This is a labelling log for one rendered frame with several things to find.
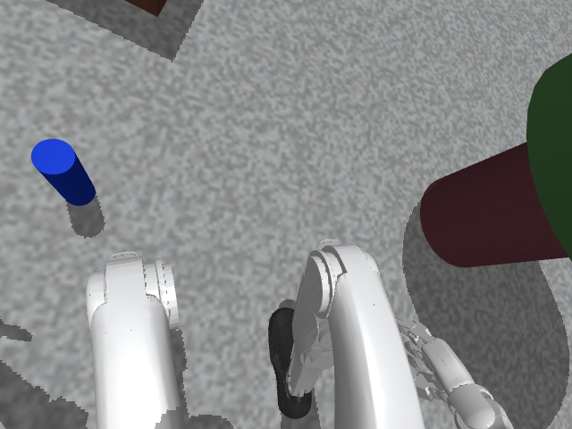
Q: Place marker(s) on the potted plant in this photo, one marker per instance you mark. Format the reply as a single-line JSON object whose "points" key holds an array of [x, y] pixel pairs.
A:
{"points": [[515, 206]]}

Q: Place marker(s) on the right robot arm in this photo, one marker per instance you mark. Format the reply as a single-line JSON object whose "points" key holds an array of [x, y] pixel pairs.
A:
{"points": [[473, 407]]}

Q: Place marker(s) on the right robot foot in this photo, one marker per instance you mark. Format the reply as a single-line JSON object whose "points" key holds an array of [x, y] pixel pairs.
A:
{"points": [[280, 346]]}

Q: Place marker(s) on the right robot hand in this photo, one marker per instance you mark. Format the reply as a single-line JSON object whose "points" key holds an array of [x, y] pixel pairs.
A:
{"points": [[438, 356]]}

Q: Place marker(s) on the can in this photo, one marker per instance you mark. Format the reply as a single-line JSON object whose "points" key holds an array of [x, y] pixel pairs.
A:
{"points": [[57, 162]]}

